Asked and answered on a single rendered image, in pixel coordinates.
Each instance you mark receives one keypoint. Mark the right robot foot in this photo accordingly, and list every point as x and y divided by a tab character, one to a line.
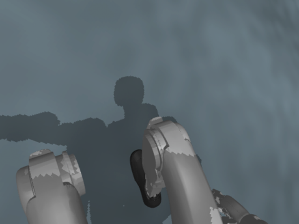
139	176

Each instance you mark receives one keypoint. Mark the right robot hand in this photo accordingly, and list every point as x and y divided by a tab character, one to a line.
233	210

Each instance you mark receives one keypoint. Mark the right robot arm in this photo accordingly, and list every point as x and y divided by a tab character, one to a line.
252	219

